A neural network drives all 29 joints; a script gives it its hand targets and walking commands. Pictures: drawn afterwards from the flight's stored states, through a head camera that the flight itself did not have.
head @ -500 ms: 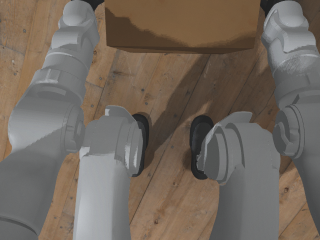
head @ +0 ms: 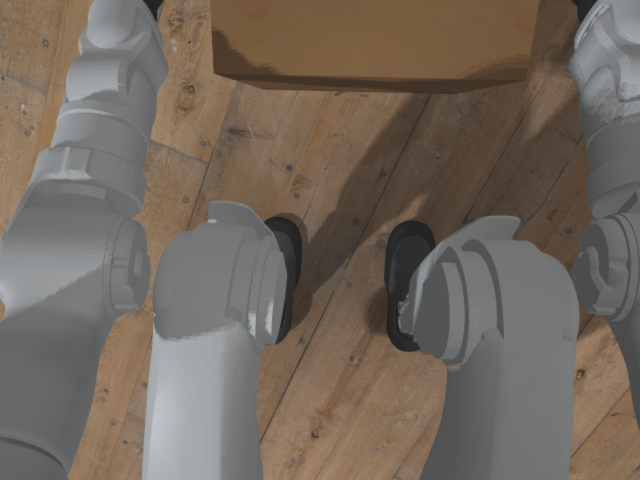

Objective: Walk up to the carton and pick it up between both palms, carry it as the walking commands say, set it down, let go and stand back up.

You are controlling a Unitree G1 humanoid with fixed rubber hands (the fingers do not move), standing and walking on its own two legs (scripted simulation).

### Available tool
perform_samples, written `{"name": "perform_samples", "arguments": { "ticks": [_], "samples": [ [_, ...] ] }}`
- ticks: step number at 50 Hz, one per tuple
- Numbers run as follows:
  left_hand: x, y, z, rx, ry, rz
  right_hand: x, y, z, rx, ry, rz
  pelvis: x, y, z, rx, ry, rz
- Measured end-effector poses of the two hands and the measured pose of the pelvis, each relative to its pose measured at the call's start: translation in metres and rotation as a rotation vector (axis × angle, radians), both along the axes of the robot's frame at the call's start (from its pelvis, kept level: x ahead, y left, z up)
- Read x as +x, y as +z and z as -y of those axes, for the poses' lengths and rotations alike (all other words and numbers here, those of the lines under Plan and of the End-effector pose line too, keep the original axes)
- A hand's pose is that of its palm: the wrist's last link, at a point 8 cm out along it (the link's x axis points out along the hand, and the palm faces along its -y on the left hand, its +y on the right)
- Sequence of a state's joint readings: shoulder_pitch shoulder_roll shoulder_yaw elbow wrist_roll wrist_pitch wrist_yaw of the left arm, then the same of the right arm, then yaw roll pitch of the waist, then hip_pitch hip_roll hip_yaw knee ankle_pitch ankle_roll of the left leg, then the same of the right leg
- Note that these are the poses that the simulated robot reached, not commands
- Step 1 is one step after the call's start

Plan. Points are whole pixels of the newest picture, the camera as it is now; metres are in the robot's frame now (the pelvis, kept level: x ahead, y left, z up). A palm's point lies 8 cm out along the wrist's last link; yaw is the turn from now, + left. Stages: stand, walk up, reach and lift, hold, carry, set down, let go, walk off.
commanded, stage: set down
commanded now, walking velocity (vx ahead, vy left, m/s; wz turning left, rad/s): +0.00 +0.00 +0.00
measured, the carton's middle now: (366, 1) +0.52 -0.01 -0.24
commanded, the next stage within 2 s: let go in 1.40 s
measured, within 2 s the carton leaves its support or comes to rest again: neither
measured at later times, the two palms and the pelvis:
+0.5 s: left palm out of the picture +0.52 +0.20 -0.06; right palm out of the picture +0.53 -0.24 -0.06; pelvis -0.01 +0.00 +0.07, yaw +0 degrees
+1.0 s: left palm out of the picture +0.52 +0.21 +0.08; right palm out of the picture +0.53 -0.24 +0.08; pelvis -0.01 -0.01 +0.20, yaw -1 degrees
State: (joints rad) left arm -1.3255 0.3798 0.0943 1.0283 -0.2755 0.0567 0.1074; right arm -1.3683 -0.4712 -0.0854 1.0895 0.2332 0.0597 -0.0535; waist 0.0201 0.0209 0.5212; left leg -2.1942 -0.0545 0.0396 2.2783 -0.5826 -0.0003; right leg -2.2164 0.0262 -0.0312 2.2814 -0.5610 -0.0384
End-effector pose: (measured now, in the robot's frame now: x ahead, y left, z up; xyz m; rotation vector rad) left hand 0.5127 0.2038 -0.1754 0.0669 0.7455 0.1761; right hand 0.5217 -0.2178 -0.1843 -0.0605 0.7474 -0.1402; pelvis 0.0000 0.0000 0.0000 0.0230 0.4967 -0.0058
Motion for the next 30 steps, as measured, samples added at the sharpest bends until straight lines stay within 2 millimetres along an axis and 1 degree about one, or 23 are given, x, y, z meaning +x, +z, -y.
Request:
{"name": "perform_samples", "arguments": {
  "ticks": [4,8,12,19,24,30],
  "samples": [
    [0.005,0.008,-0.002,-0.001,0.005,0.040,0.004,0.007,0.005,-0.006,-0.011,0.033,0.000,0.001,0.000,-0.001,0.000,-0.003],
    [0.010,0.021,0.000,0.000,-0.009,0.083,0.008,0.022,0.009,-0.016,-0.007,0.086,0.000,0.006,0.000,-0.002,-0.001,-0.010],
    [0.008,0.036,0.004,-0.008,-0.009,0.086,0.008,0.039,0.013,-0.025,0.002,0.093,-0.001,0.015,-0.001,-0.001,-0.002,-0.008],
    [0.005,0.075,0.009,-0.011,-0.018,0.086,0.007,0.084,0.016,-0.033,0.015,0.098,-0.003,0.043,0.000,0.003,-0.006,0.002],
    [0.005,0.105,0.004,-0.002,-0.013,0.089,0.009,0.116,0.020,-0.034,0.020,0.098,-0.005,0.067,0.001,0.007,-0.009,0.003],
    [0.005,0.139,-0.002,-0.002,-0.016,0.094,0.011,0.145,0.017,-0.011,0.032,0.092,-0.008,0.096,0.002,0.007,-0.012,-0.003]
  ]
}}
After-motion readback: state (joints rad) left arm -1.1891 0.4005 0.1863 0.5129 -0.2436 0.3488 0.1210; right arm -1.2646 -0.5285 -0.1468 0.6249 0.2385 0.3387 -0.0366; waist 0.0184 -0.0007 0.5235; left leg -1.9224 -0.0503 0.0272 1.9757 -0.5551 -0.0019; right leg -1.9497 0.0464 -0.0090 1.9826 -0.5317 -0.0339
